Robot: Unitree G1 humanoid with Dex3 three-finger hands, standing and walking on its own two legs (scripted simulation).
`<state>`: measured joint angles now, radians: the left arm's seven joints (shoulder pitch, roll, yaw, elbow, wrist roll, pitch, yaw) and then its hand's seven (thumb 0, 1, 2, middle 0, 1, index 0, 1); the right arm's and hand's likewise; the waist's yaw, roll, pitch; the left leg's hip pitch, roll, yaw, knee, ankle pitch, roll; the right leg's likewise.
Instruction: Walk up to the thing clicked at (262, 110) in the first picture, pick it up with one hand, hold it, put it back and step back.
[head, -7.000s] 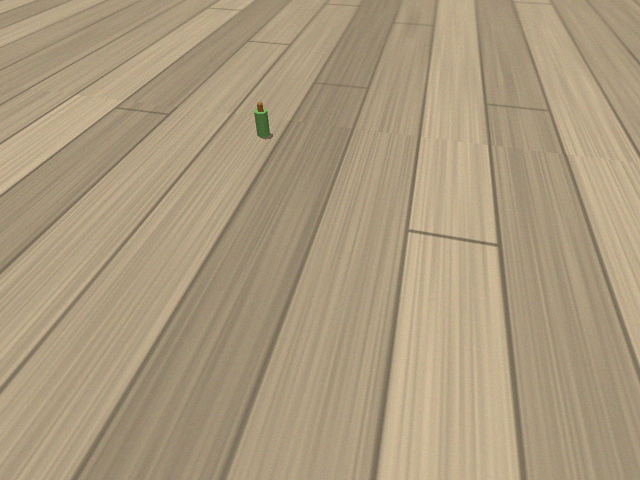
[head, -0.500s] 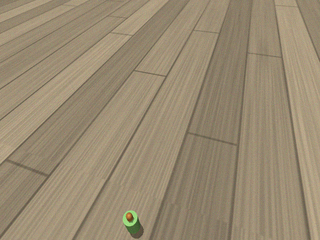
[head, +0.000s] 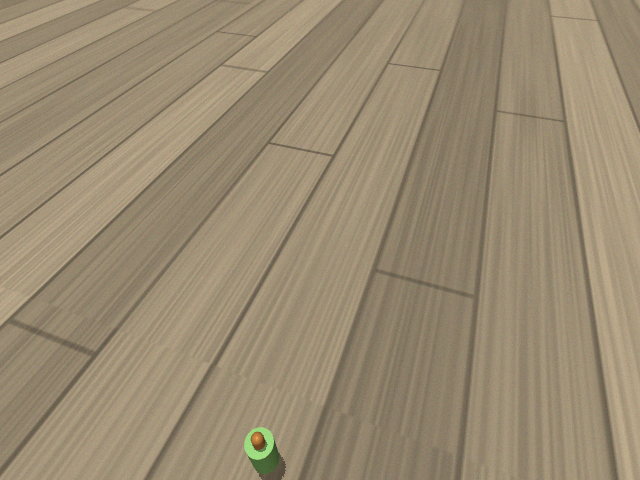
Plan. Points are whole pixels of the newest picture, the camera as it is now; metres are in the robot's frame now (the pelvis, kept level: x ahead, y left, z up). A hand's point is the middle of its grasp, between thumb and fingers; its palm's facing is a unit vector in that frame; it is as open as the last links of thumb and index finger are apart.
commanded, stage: walk up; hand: left
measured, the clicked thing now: (261, 448) +0.34 +0.19 -0.68
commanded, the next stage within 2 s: stand in 0.34 s
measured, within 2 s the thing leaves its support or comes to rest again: neither
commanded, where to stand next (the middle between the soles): +0.01 -0.01 m, yaw -2 degrees
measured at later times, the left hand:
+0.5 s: hand out of the picture +0.09 +0.25 -0.15, palm faces +0.00 -0.94 -0.34, open 7.4 cm
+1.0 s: hand out of the picture +0.08 +0.25 -0.15, palm faces +0.00 -0.94 -0.35, open 7.4 cm
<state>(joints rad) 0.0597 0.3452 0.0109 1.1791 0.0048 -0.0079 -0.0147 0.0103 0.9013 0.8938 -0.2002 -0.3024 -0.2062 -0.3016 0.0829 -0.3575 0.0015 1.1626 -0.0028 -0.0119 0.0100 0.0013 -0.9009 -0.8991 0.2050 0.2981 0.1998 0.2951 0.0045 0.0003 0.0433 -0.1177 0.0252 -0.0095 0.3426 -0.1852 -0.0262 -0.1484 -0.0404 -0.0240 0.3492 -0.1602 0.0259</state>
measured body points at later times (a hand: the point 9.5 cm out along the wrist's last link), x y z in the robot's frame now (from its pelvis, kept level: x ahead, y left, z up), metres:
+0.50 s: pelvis +0.01 +0.00 +0.00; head +0.02 -0.01 +0.45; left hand +0.09 +0.30 -0.13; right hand +0.10 -0.30 -0.13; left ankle +0.00 +0.14 -0.75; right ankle +0.02 -0.13 -0.75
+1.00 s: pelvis +0.00 -0.01 +0.00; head +0.01 -0.01 +0.45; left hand +0.08 +0.29 -0.13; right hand +0.08 -0.31 -0.14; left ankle +0.00 +0.14 -0.75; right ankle +0.02 -0.13 -0.75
